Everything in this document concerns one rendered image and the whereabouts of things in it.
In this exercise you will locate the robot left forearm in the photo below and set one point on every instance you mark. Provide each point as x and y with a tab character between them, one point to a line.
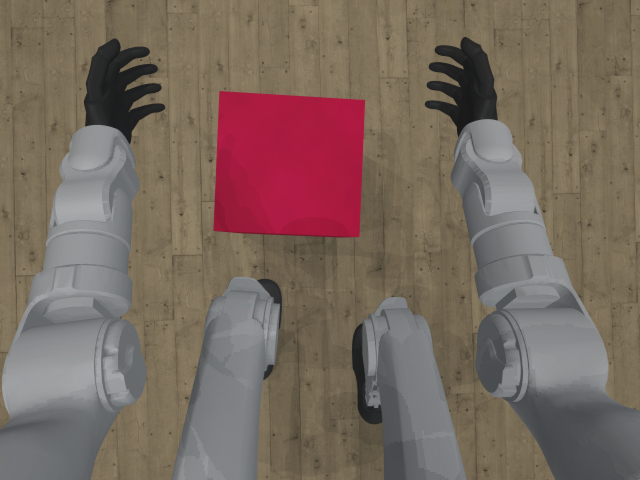
89	238

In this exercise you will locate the left robot hand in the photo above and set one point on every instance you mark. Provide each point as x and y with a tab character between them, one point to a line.
106	102

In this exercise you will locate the robot right foot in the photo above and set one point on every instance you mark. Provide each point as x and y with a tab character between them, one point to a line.
371	414

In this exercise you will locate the right robot upper arm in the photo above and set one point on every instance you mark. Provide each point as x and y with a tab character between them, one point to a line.
550	366

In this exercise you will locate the carton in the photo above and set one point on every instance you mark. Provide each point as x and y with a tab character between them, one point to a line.
289	165

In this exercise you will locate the left robot upper arm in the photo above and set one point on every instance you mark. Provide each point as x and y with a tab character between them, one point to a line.
65	384

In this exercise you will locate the right robot hand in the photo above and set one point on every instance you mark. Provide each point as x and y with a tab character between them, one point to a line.
476	97

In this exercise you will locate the robot right thigh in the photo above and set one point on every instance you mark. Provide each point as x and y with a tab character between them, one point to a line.
418	434

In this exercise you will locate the robot right forearm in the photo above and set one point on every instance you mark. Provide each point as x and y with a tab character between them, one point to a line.
516	265

